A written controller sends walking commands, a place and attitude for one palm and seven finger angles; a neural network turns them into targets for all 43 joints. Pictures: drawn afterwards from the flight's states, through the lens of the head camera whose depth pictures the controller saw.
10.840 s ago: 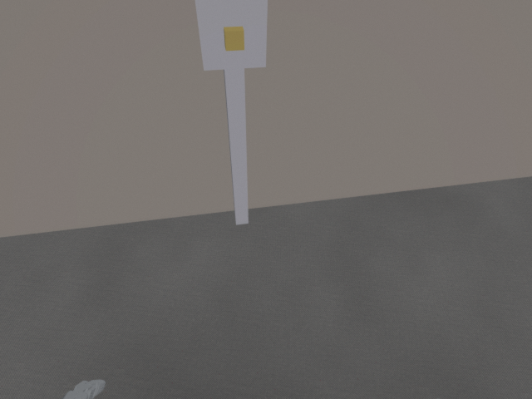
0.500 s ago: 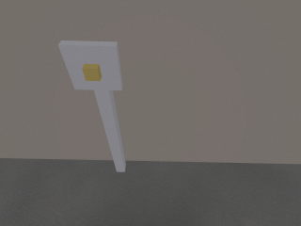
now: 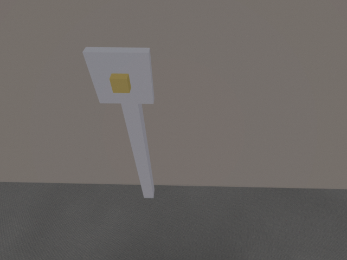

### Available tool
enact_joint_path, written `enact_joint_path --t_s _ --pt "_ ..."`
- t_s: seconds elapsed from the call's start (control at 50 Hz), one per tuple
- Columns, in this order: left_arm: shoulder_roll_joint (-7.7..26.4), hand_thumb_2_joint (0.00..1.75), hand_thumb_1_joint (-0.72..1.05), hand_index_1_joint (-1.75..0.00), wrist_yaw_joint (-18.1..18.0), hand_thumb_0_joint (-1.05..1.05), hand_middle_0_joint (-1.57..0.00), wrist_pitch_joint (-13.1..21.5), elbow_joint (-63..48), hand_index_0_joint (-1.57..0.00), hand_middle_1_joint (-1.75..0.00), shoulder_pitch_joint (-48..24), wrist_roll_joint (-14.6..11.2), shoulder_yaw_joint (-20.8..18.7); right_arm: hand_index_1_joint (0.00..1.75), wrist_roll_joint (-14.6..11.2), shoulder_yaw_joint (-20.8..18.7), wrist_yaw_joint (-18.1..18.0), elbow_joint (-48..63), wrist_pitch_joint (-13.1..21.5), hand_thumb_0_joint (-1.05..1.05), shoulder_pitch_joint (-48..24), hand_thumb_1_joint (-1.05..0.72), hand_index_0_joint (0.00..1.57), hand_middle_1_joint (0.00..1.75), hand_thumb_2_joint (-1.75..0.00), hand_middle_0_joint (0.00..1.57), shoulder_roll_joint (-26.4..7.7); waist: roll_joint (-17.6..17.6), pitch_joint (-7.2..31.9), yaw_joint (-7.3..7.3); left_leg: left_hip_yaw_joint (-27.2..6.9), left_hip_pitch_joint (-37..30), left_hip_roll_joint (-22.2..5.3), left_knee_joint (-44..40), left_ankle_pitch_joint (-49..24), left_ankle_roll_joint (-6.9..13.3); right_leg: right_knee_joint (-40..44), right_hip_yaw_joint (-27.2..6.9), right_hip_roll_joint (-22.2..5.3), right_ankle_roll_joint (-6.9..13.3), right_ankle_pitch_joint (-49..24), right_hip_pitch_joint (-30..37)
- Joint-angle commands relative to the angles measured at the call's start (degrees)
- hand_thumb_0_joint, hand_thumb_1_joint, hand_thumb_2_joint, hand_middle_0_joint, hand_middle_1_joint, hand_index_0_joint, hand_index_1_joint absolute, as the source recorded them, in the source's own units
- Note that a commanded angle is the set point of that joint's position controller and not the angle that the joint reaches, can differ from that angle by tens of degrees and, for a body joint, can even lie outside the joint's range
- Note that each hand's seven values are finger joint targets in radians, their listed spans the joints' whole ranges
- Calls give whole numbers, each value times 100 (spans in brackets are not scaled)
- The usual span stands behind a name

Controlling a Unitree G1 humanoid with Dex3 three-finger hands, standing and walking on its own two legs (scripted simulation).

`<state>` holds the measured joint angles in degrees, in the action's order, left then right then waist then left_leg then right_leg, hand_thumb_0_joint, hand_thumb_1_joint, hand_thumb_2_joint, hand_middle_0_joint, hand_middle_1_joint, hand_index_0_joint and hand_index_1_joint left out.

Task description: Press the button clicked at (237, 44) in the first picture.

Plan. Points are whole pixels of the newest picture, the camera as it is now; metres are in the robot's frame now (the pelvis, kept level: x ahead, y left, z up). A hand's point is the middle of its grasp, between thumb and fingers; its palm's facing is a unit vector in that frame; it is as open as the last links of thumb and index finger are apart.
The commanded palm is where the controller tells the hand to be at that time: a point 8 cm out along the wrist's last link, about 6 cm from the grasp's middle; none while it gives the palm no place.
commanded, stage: look again from close up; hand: left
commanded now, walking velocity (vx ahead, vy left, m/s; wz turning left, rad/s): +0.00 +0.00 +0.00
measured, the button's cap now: (120, 82) +0.56 +0.19 +0.11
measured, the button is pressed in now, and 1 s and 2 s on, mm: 0 0 0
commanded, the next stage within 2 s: raise the hand and make a fist in 0.60 s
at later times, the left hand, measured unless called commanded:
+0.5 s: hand out of the picture +0.06 +0.16 -0.17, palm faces +0.01 -0.98 -0.20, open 7.3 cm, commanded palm none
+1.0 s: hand (115, 210) +0.23 +0.15 +0.00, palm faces +0.04 -1.00 -0.04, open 6.3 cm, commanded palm +0.16 +0.22 -0.03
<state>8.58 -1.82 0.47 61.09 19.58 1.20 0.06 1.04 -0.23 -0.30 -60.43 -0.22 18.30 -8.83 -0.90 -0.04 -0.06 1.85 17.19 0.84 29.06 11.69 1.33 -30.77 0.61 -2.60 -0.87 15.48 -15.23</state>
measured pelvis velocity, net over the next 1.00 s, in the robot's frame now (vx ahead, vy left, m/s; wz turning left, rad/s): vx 0.02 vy -0.03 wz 0.00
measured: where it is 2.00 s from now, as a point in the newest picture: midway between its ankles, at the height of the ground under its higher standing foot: outside the picture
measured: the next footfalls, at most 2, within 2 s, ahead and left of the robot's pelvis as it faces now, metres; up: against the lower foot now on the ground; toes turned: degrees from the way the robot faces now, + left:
none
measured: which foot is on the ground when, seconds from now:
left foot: down 0.00-1.00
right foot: down 0.00-1.00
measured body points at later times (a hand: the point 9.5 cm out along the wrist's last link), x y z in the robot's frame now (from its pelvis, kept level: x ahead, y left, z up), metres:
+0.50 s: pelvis +0.04 -0.01 +0.00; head +0.06 -0.01 +0.45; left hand +0.06 +0.21 -0.16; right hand +0.08 -0.24 -0.15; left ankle +0.04 +0.10 -0.73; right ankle +0.01 -0.14 -0.73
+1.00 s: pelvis +0.02 -0.03 -0.05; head +0.05 -0.03 +0.40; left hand +0.22 +0.21 +0.00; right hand +0.22 -0.28 -0.11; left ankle +0.04 +0.10 -0.73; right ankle +0.01 -0.14 -0.73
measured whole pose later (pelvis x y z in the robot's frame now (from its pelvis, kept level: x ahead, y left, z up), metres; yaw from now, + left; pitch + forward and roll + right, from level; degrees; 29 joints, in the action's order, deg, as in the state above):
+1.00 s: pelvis +0.02 -0.03 -0.05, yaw +0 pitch +10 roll +1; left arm 9.3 14.5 31.3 8.3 22.2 -13.6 -8.9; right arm -0.6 -4.1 0.0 -36.2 14.3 9.1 -13.1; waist 0.8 7.7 0.4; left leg 1.0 38.1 -1.1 52.1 23.6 -1.4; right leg -54.2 1.2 -1.3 0.6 27.9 -36.1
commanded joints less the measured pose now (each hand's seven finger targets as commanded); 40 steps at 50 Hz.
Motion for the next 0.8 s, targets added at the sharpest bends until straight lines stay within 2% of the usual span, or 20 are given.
enact_joint_path --t_s 0.0,0.06,0.12,0.16,0.26,0.3,0.48,0.6,0.66,0.68,0.7,0.72,0.74,0.76,0.78 --pt "561 90 90 -30 7 0 -20 108 -174 -20 -30 250 -5 -104 30 -3 -106 -65 210 156 0 131 -90 20 30 -90 20 -625 1 -426 32 -819 167 -586 -1002 1171 107 763 -426 -197 311 713 -251" --pt "567 90 90 -30 4 0 -20 140 -94 -20 -30 250 -11 -89 30 -26 -90 -80 153 212 0 52 -90 20 30 -90 20 -649 -54 -296 14 -751 -49 -607 -885 483 121 735 -404 -228 301 111 -66" --pt "595 90 90 -30 -1 0 -20 166 -1 -20 -30 272 -22 -79 30 -49 -62 -103 90 255 0 9 -90 20 30 -90 20 -639 43 -72 8 -587 -334 -596 -679 -337 104 732 -398 -292 272 -442 146" --pt "592 90 90 -30 -8 0 -20 167 36 -20 -30 216 -23 -68 30 -53 -56 -115 38 250 0 -39 -90 20 30 -90 20 -657 142 -105 23 -543 -445 -600 -578 -673 89 724 -379 -294 252 -717 168" --pt "637 90 90 -30 -16 0 -20 142 68 -20 -30 137 -24 -64 30 -51 -37 -121 -42 218 0 -189 -90 20 30 -90 20 -657 99 -282 13 -510 -431 -589 -605 -628 58 807 -375 -315 250 -670 179" --pt "653 90 90 -30 -14 0 -20 134 73 -20 -30 110 -27 -67 30 -41 -31 -124 -63 221 0 -216 -90 20 30 -90 20 -671 20 -218 4 -511 -488 -597 -630 -679 56 801 -375 -318 251 -693 228" --pt "790 90 90 -30 -15 0 -20 135 11 -20 -30 -44 -30 -99 30 -30 -29 -131 -104 227 0 -322 -90 20 30 -90 20 -730 94 -100 -35 -458 -609 -618 -547 -1145 35 742 -321 -357 253 -1238 463" --pt "838 90 90 -30 -15 0 -20 119 -30 -20 -30 -155 -32 -119 30 -26 -21 -130 -139 211 0 -334 -90 20 30 -90 20 -751 126 -161 -34 -475 -594 -611 -592 -1147 26 769 -306 -358 261 -1244 524" --pt "848 90 90 -30 -17 0 -20 115 -52 -20 -30 -177 -36 -127 30 -22 -22 -134 -157 214 0 -312 -90 20 30 -90 20 -777 119 -52 -30 -478 -687 -634 -577 -1305 31 736 -288 -346 265 -1317 586" --pt "824 90 90 -30 -263 0 -20 214 102 -20 -30 369 12 -120 30 -99 -80 -104 257 232 0 -769 -90 20 30 -90 20 -832 493 -273 -236 -219 -368 -648 672 -1342 -143 942 -777 -685 86 -3574 436" --pt "2463 90 90 -33 -242 0 -23 1460 -8765 -23 -33 -4008 -1038 -1306 30 -306 -275 -301 2064 1082 0 -455 -90 20 30 -90 20 -1653 -542 2580 439 -117 -1787 -68 -192 -2077 56 235 -72 -140 295 -3378 866" --pt "1954 90 90 -36 -405 0 -25 1209 -7229 -25 -36 -1015 -580 -1133 30 -227 -155 -522 1890 1585 0 -800 -90 20 30 -90 20 -1132 -1483 2501 -159 -132 -2429 -330 -322 -2935 97 -147 120 196 356 -1998 579" --pt "429 90 90 -39 -518 0 -28 518 -6328 -28 -39 437 -910 -317 30 -320 -211 -498 1818 1698 0 -925 -90 20 30 -90 20 -925 -1178 1529 66 -280 -1615 -374 -342 -2774 -134 -222 523 211 238 -779 -7" --pt "112 90 90 -42 -420 0 -31 504 -6123 -31 -42 248 -951 -283 30 -352 -271 -433 1759 1718 0 -657 -90 20 30 -90 20 -981 -610 754 227 -330 -1154 -330 -112 -2419 -104 -60 526 197 177 -736 -421" --pt "527 90 90 -45 -332 0 -34 777 -6365 -34 -45 -182 -993 -688 30 -268 -402 -411 2093 1749 0 -819 -90 20 30 -90 20 -1134 -179 168 304 -378 -562 -228 186 -1627 -101 -2 594 228 146 -779 -814"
